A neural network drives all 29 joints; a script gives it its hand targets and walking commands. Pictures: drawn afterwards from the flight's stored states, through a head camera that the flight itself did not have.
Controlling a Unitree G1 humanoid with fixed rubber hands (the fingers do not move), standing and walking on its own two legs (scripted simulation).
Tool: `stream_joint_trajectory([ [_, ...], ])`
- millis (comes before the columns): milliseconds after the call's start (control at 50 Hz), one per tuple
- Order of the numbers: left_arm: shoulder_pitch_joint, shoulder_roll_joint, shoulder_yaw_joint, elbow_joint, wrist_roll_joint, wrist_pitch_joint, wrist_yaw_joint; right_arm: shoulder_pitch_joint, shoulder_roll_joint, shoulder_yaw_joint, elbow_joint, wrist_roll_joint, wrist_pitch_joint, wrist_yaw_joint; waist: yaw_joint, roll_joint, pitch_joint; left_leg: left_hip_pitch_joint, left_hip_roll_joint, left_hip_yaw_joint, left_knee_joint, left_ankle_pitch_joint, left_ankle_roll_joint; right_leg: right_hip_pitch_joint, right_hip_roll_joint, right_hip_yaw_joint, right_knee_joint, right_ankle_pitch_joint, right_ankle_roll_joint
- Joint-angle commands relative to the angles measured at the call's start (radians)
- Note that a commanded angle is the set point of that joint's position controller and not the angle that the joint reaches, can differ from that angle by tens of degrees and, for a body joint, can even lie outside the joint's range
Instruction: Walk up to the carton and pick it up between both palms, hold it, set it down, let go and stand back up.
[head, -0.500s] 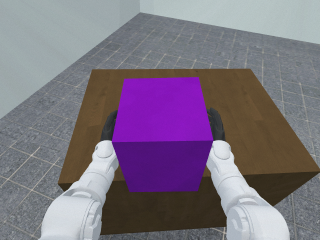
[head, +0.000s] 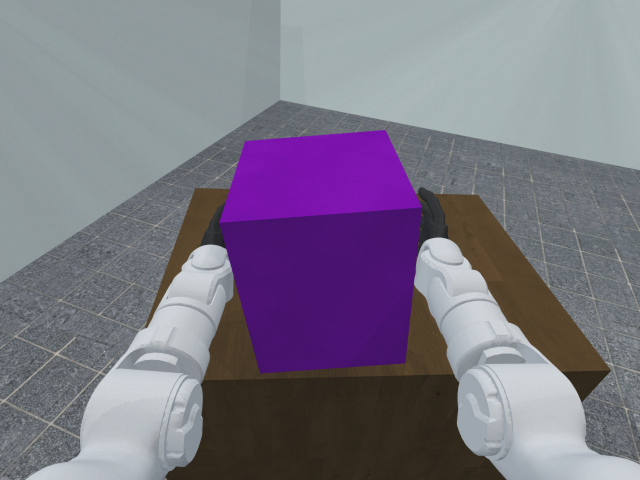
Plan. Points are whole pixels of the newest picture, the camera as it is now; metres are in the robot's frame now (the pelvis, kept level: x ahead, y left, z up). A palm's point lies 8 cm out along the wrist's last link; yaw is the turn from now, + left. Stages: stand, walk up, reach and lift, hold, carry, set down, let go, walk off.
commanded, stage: reach and lift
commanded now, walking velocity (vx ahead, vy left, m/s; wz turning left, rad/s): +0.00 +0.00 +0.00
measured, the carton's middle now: (323, 250) +0.41 -0.02 +0.14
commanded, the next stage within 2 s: hold in 1.66 s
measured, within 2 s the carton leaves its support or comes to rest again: neither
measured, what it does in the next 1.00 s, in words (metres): stands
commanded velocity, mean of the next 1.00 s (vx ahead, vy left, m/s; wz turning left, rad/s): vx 0.00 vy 0.00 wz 0.00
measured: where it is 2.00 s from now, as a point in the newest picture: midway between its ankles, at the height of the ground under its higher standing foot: outside the picture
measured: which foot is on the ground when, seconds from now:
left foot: down 0.00-1.00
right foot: down 0.00-1.00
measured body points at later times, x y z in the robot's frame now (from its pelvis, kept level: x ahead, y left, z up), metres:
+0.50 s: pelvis +0.00 -0.01 +0.00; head -0.06 +0.01 +0.45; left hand +0.39 +0.14 +0.14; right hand +0.39 -0.16 +0.16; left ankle +0.03 +0.12 -0.74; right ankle +0.01 -0.10 -0.74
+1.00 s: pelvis +0.00 +0.00 +0.00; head -0.06 +0.03 +0.45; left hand +0.39 +0.14 +0.17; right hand +0.38 -0.16 +0.18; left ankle +0.03 +0.12 -0.74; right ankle +0.01 -0.10 -0.74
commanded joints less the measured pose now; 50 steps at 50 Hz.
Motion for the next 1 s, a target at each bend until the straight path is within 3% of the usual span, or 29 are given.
stream_joint_trajectory([
  [0, -1.05, -0.842, -0.182, -0.387, -0.009, -0.075, -0.125, -0.887, 0.764, 0.257, -0.208, 0.052, -0.007, 0.16, 0.0, 0.102, -0.446, 0.302, -0.032, -0.035, -0.082, 0.162, -0.034, 0.164, 0.026, 0.057, -0.059, 0.235, 0.03],
  [100, -1.028, -0.842, -0.188, -0.44, -0.005, -0.04, -0.129, -0.906, 0.768, 0.288, -0.279, 0.071, -0.004, 0.161, 0.009, 0.104, -0.458, 0.326, -0.037, -0.031, -0.095, 0.179, -0.035, 0.204, 0.029, 0.052, -0.077, 0.248, 0.034],
  [200, -0.982, -0.835, -0.206, -0.488, -0.016, 0.003, -0.134, -0.902, 0.779, 0.337, -0.36, 0.087, 0.01, 0.153, 0.011, 0.058, -0.437, 0.335, -0.042, -0.026, -0.104, 0.151, -0.021, 0.216, 0.03, 0.054, -0.089, 0.227, 0.047],
  [320, -0.926, -0.877, -0.328, -0.654, -0.067, 0.049, -0.13, -0.883, 0.806, 0.466, -0.561, 0.151, 0.033, 0.13, 0.003, 0.067, -0.512, 0.378, -0.051, -0.04, -0.068, 0.261, -0.028, 0.245, 0.038, 0.06, -0.077, 0.337, 0.053],
  [360, -0.897, -0.882, -0.352, -0.692, -0.072, 0.076, -0.132, -0.852, 0.802, 0.493, -0.598, 0.167, 0.057, 0.118, -0.005, 0.066, -0.479, 0.374, -0.054, -0.043, -0.066, 0.252, -0.025, 0.24, 0.039, 0.065, -0.081, 0.332, 0.056],
  [440, -0.85, -0.864, -0.347, -0.73, -0.064, 0.123, -0.147, -0.856, 0.815, 0.535, -0.675, 0.185, 0.089, 0.098, 0.01, 0.028, -0.431, 0.322, -0.065, -0.041, -0.093, 0.166, 0.0, 0.255, 0.028, 0.075, -0.09, 0.277, 0.071],
  [540, -0.837, -0.871, -0.428, -0.881, -0.089, 0.153, -0.142, -0.819, 0.836, 0.615, -0.801, 0.231, 0.119, 0.076, -0.005, 0.06, -0.516, 0.355, -0.074, -0.05, -0.069, 0.255, -0.005, 0.285, 0.033, 0.087, -0.068, 0.396, 0.077],
  [580, -0.809, -0.865, -0.446, -0.903, -0.088, 0.174, -0.144, -0.781, 0.819, 0.624, -0.811, 0.238, 0.142, 0.067, -0.02, 0.075, -0.481, 0.367, -0.071, -0.055, -0.066, 0.267, -0.015, 0.277, 0.035, 0.085, -0.068, 0.401, 0.076],
  [680, -0.772, -0.832, -0.39, -0.862, -0.037, 0.226, -0.166, -0.76, 0.779, 0.572, -0.749, 0.216, 0.175, 0.06, -0.019, 0.048, -0.344, 0.339, -0.065, -0.047, -0.102, 0.155, -0.008, 0.243, 0.033, 0.075, -0.098, 0.236, 0.073],
  [820, -0.733, -0.855, -0.484, -1.004, -0.065, 0.256, -0.15, -0.735, 0.764, 0.647, -0.887, 0.27, 0.186, 0.052, -0.034, 0.107, -0.451, 0.428, -0.059, -0.058, -0.051, 0.352, -0.044, 0.279, 0.053, 0.073, -0.076, 0.404, 0.069],
  [920, -0.711, -0.811, -0.395, -0.913, -0.005, 0.303, -0.174, -0.738, 0.723, 0.578, -0.794, 0.234, 0.206, 0.058, -0.025, 0.065, -0.277, 0.352, -0.053, -0.044, -0.113, 0.145, -0.021, 0.236, 0.04, 0.065, -0.106, 0.192, 0.066],
  [980, -0.762, -0.836, -0.427, -0.952, -0.021, 0.297, -0.167, -0.796, 0.743, 0.591, -0.838, 0.24, 0.184, 0.073, -0.018, 0.08, -0.366, 0.376, -0.049, -0.044, -0.104, 0.186, -0.022, 0.243, 0.044, 0.063, -0.099, 0.213, 0.059],
])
